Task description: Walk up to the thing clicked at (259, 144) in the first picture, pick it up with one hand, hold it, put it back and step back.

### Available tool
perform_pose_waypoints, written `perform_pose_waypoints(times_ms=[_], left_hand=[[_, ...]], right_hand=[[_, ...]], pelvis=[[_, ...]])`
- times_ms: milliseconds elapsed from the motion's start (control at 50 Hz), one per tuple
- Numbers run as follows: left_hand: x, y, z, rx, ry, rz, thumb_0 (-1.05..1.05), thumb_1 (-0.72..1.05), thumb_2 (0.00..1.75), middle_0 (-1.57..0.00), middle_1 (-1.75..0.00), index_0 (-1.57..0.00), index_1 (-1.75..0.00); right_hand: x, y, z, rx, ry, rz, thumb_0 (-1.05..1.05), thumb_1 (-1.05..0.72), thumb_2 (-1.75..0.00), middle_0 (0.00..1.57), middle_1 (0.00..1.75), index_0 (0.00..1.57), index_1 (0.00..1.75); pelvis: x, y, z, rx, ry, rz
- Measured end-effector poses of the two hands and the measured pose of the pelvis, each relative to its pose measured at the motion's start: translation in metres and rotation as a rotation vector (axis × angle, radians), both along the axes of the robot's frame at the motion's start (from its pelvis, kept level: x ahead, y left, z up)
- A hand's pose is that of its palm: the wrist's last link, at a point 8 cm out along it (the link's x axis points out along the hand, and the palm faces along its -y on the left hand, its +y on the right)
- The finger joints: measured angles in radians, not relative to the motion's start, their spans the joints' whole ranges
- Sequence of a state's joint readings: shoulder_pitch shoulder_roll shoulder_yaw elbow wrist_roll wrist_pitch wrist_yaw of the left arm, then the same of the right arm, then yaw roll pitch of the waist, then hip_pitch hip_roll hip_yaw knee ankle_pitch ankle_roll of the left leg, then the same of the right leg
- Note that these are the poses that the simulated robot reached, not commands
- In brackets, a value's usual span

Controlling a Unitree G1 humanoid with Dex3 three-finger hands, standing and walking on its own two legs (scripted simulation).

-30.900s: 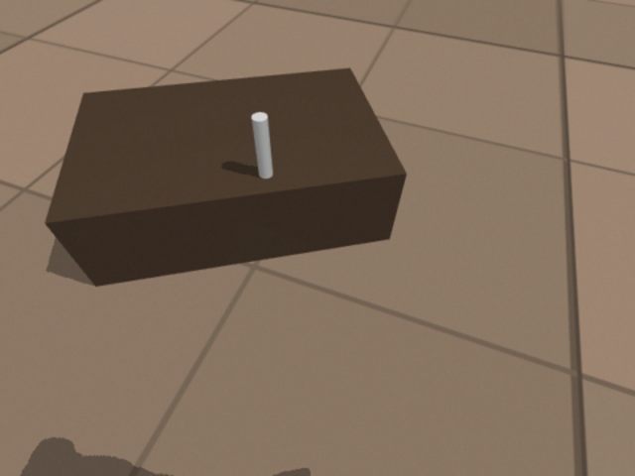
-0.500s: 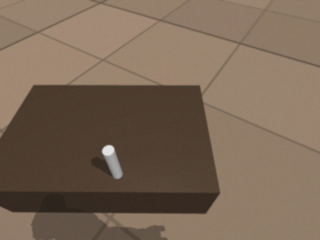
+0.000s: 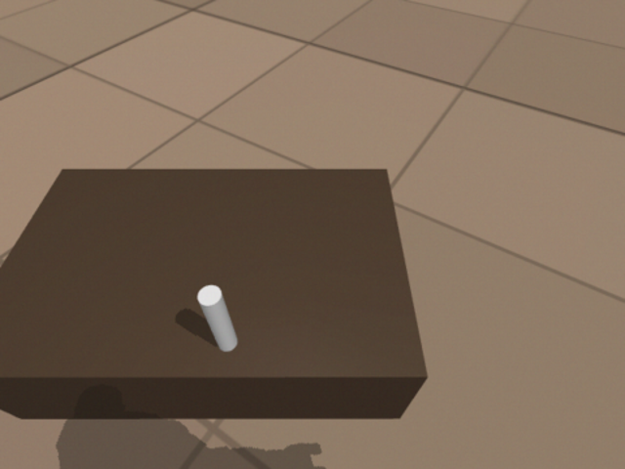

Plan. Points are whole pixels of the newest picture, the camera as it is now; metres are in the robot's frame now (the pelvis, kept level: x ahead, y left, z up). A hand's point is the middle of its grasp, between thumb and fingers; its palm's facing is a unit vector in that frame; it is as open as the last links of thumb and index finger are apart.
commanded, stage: stand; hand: left
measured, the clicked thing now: (219, 321) +0.45 +0.22 -0.31
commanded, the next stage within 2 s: step back in 0.92 s
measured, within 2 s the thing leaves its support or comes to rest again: neither
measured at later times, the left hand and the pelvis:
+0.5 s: hand out of the picture +0.07 +0.25 -0.16, palm faces -0.02 -0.94 -0.34, open 7.4 cm; pelvis +0.00 +0.00 +0.00, yaw +0 degrees
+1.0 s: hand out of the picture +0.08 +0.26 -0.16, palm faces -0.01 -0.94 -0.35, open 7.4 cm; pelvis -0.01 +0.00 +0.00, yaw -1 degrees
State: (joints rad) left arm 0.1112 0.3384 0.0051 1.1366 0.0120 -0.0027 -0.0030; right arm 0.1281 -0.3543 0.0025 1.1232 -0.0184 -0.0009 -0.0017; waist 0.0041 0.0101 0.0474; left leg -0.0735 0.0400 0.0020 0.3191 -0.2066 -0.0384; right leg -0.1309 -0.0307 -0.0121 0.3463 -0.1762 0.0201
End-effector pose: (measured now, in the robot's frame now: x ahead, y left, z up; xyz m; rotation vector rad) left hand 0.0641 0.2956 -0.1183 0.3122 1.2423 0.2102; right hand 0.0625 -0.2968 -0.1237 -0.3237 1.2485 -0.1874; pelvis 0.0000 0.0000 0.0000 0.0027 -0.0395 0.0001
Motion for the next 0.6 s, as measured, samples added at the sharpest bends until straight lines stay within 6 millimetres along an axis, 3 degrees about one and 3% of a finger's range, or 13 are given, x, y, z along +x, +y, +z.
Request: perform_pose_waypoints(times_ms=[600], left_hand=[[0.0017,0.0012,-0.0013,-0.003,0.007,-0.011,0.01,0.90,0.89,-0.20,-0.30,-0.21,-0.30]], right_hand=[[-0.0015,0.0017,0.0005,0.001,0.006,-0.008,0.00,-0.90,-0.90,0.20,0.30,0.21,0.30]], pelvis=[[0.0010,0.0018,0.0001,-0.001,0.005,-0.006]])
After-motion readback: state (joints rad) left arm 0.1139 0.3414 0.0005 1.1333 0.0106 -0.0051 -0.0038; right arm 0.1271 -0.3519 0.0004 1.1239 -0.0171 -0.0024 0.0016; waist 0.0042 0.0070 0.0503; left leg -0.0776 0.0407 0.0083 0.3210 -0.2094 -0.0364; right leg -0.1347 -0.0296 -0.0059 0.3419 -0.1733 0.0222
